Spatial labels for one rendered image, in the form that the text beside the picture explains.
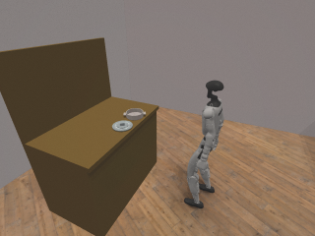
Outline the right robot forearm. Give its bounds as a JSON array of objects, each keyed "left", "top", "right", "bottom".
[{"left": 216, "top": 122, "right": 223, "bottom": 139}]

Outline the table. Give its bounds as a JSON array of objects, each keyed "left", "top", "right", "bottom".
[{"left": 0, "top": 37, "right": 159, "bottom": 236}]

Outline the robot torso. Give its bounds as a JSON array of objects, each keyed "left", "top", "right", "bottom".
[{"left": 201, "top": 104, "right": 222, "bottom": 152}]

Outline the robot right upper arm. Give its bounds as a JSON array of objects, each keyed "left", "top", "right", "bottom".
[{"left": 219, "top": 98, "right": 224, "bottom": 124}]

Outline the left robot forearm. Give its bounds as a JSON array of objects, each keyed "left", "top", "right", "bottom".
[{"left": 200, "top": 134, "right": 214, "bottom": 161}]

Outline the robot left thigh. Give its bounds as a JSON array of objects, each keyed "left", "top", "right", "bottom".
[{"left": 187, "top": 148, "right": 204, "bottom": 182}]

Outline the pot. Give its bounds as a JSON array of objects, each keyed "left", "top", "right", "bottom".
[{"left": 123, "top": 108, "right": 146, "bottom": 121}]

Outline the robot left upper arm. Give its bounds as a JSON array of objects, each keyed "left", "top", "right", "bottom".
[{"left": 203, "top": 107, "right": 216, "bottom": 139}]

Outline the robot left hand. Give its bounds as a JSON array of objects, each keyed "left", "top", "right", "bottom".
[{"left": 195, "top": 159, "right": 207, "bottom": 176}]

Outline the robot right hand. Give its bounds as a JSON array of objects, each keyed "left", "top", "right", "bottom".
[{"left": 213, "top": 139, "right": 219, "bottom": 150}]

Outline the lid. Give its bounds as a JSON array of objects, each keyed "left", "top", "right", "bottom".
[{"left": 112, "top": 120, "right": 133, "bottom": 132}]

